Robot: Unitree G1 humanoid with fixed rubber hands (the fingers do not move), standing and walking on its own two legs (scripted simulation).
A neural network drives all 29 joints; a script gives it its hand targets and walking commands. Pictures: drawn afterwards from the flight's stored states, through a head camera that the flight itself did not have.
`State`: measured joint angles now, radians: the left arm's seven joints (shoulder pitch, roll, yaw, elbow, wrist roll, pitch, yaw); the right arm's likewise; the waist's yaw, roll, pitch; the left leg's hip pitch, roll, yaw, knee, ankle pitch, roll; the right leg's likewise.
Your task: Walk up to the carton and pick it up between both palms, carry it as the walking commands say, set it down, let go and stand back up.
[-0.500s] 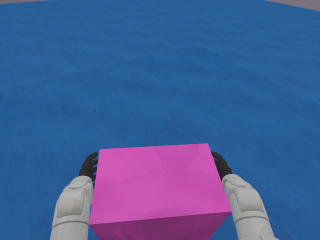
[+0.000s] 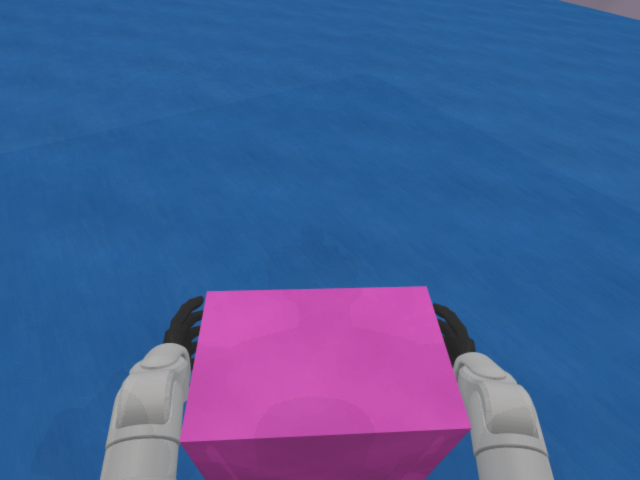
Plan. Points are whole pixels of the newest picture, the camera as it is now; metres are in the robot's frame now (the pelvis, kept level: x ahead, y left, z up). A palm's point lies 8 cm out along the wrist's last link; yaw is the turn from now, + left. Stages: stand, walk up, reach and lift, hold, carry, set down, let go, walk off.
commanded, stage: reach and lift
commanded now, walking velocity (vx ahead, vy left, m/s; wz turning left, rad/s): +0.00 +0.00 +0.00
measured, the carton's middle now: (318, 403) +0.23 +0.01 -0.02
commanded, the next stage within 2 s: hold in 1.10 s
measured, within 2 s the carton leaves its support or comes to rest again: neither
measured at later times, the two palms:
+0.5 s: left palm (176, 359) +0.26 +0.19 +0.03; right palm (462, 376) +0.25 -0.17 +0.03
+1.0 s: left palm (178, 363) +0.26 +0.19 +0.02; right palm (463, 380) +0.25 -0.17 +0.03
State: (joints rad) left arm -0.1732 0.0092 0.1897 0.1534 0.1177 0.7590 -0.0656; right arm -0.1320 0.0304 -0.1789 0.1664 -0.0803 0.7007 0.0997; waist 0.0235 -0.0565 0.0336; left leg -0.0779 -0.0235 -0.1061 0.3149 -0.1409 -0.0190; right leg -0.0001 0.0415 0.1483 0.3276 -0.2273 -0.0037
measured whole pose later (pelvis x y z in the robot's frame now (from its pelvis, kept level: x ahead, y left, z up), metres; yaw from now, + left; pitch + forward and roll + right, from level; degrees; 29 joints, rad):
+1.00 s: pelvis -0.02 +0.01 +0.00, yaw +0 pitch -5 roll +0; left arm -0.19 0.01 0.19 0.16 0.12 0.75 -0.07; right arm -0.14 0.04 -0.20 0.15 -0.10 0.71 0.12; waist -0.01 -0.06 0.05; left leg -0.13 -0.04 -0.10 0.34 -0.12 -0.01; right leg -0.06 0.03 0.14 0.39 -0.23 0.01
